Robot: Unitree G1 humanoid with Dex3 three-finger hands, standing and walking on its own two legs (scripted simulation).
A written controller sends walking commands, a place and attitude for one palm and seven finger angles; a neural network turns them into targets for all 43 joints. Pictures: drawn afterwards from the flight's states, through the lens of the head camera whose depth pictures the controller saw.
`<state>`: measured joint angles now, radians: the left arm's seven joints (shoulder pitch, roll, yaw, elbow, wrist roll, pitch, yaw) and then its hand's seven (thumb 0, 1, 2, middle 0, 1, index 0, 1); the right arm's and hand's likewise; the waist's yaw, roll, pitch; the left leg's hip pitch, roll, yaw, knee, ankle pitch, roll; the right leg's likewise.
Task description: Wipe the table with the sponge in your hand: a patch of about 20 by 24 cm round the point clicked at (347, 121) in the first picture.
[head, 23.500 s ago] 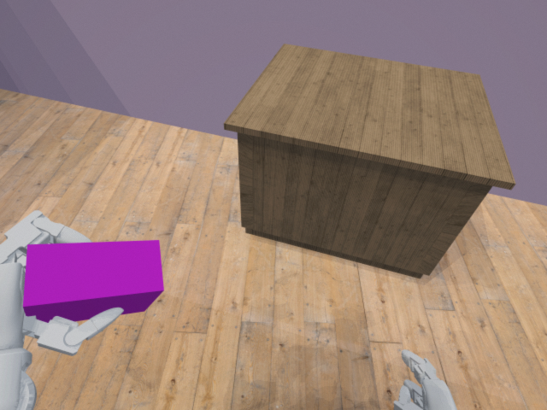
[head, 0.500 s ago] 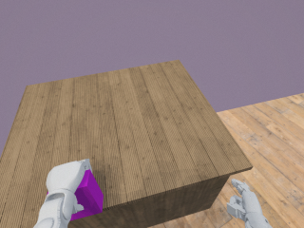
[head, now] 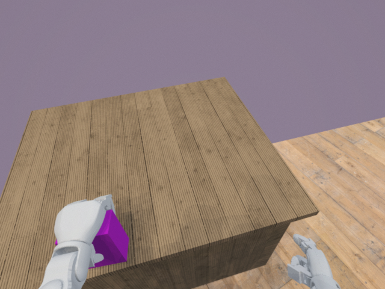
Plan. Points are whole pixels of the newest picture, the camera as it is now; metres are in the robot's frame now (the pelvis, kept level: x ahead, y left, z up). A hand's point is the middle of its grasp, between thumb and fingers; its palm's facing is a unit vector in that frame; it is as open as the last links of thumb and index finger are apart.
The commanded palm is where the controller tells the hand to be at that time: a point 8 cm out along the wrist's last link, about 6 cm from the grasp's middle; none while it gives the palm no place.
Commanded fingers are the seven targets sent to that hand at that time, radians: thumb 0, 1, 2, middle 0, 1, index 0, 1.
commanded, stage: move the sponge above the wiping area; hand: left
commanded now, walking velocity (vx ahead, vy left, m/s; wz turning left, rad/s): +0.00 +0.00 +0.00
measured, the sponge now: (99, 245) +0.19 +0.26 -0.05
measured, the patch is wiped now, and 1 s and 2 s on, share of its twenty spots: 0.00 0.00 0.00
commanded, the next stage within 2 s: lower the sponge onto the table in 1.02 s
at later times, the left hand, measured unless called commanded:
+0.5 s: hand (81, 214) +0.22 +0.29 +0.03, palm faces +0.05 -0.03 -1.00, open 10.0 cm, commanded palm +0.19 +0.28 +0.08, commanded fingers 0.00 0.10 1.30 -1.20 -1.60 -1.20 -1.60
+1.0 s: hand (71, 211) +0.22 +0.31 +0.04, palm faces +0.06 -0.05 -1.00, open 10.0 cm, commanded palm +0.18 +0.27 +0.07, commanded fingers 0.00 0.10 1.30 -1.20 -1.60 -1.20 -1.60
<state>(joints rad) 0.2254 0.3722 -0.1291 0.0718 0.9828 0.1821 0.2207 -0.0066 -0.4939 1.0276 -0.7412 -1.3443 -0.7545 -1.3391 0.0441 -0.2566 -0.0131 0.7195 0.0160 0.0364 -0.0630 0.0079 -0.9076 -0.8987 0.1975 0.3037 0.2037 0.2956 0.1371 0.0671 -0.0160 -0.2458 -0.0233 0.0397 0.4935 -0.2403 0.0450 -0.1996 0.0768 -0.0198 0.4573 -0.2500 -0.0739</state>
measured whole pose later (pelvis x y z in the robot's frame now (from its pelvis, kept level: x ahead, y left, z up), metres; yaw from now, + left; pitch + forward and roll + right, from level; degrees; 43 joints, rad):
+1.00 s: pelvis +0.00 +0.00 +0.00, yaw +0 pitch +0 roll +0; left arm 0.12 0.37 -0.07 0.14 0.93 0.38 0.27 -0.01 -0.49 1.03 -0.74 -1.35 -0.75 -1.35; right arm 0.01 -0.24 0.00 0.75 0.06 0.07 -0.04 0.01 -0.91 -0.90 0.20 0.30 0.20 0.30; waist 0.13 0.10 -0.06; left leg -0.23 -0.03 0.04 0.46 -0.22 0.05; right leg -0.19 0.07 -0.01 0.44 -0.24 -0.07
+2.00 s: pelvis -0.01 +0.00 +0.00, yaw +1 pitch +0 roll -1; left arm 0.14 0.35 -0.12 0.27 0.98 0.28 0.20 -0.01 -0.49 1.04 -0.74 -1.36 -0.75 -1.35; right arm 0.04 -0.25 -0.02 0.73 0.04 0.05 -0.06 0.01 -0.91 -0.90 0.20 0.30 0.20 0.30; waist 0.11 0.07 -0.03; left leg -0.27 -0.03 0.02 0.50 -0.22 0.05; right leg -0.22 0.08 -0.03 0.46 -0.24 -0.07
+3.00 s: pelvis -0.03 -0.01 -0.02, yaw +2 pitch +9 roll -1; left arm -0.32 0.43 -0.02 0.79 1.02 0.14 0.31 0.00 -0.55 1.05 -0.79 -1.30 -0.80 -1.30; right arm 0.15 -0.26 -0.03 0.74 0.07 0.10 -0.07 0.01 -0.91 -0.90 0.20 0.30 0.20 0.30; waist 0.04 0.06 -0.11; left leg -0.58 -0.02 0.00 0.69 -0.27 0.04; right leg -0.52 0.08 -0.07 0.65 -0.28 -0.08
